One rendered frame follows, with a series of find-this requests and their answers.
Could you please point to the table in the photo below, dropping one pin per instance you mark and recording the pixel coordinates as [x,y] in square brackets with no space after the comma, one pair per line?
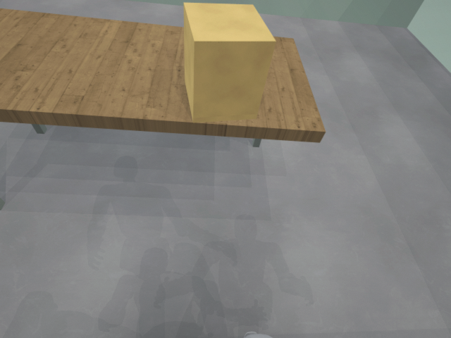
[90,72]

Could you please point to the carton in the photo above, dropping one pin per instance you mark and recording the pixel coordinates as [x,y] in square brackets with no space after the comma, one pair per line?
[228,52]

